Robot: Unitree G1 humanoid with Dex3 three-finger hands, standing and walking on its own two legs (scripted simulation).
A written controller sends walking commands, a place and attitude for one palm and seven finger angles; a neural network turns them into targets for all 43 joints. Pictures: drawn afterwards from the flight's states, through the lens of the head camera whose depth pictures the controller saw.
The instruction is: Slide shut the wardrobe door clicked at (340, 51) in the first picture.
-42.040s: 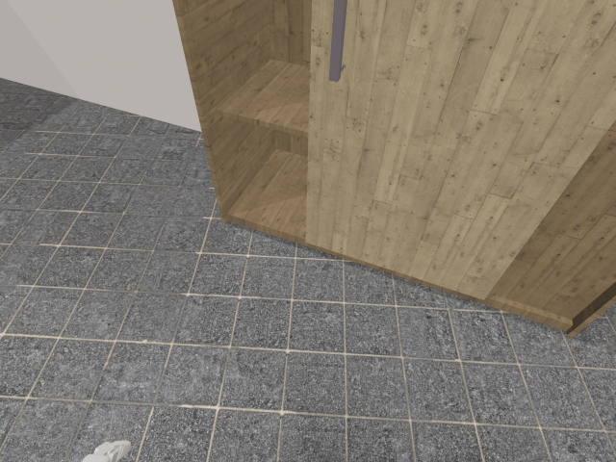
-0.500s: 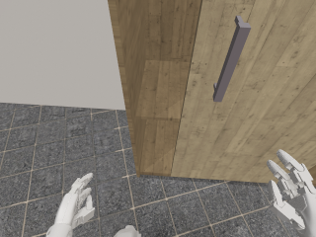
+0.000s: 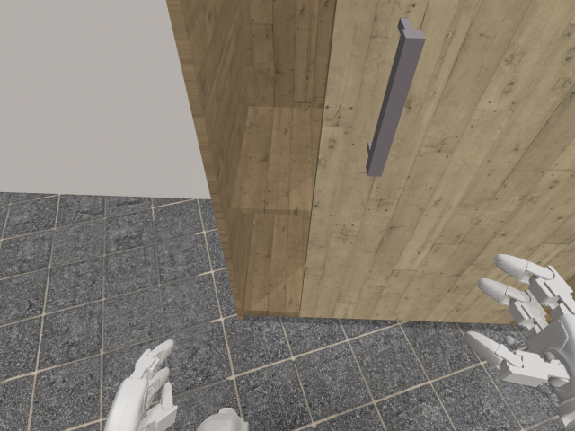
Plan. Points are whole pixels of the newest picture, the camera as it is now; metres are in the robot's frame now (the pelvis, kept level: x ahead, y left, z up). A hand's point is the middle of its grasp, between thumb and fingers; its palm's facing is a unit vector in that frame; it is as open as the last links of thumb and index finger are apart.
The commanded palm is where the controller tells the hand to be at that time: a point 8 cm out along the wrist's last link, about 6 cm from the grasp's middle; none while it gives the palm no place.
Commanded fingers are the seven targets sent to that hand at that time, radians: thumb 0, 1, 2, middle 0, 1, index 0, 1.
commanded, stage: raise the hand with hooked fingers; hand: right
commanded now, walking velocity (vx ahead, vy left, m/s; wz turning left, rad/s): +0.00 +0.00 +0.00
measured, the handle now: (387, 105) +0.53 -0.12 +0.18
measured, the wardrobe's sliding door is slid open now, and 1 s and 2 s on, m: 0.19 0.19 0.19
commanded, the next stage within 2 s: move the hooked fingers beside the handle in 1.32 s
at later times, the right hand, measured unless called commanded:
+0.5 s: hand (558, 277) +0.27 -0.26 +0.16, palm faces +0.06 +0.99 -0.10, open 13.6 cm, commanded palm +0.23 -0.31 +0.17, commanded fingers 0.00 0.50 -0.30 0.30 1.20 0.30 1.20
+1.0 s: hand out of the picture +0.31 -0.27 +0.21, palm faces +0.06 +0.99 -0.09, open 14.0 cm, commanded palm +0.27 -0.31 +0.21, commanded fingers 0.00 0.50 -0.30 0.30 1.20 0.30 1.20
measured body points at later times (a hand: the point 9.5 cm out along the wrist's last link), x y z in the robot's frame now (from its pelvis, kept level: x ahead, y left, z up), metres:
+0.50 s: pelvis +0.02 +0.00 +0.03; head +0.02 +0.01 +0.48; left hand +0.21 +0.22 -0.03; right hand +0.26 -0.31 +0.17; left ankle +0.07 +0.13 -0.69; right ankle -0.02 -0.10 -0.69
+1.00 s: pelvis +0.03 +0.01 +0.04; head +0.03 +0.03 +0.49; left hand +0.21 +0.24 -0.04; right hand +0.30 -0.32 +0.22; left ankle +0.08 +0.13 -0.69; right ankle -0.02 -0.10 -0.69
